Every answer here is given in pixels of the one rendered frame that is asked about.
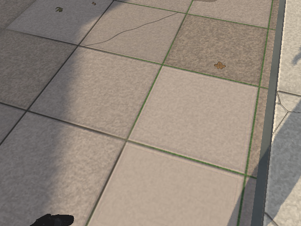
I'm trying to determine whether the left robot hand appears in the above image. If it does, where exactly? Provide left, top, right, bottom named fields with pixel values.
left=30, top=214, right=74, bottom=226

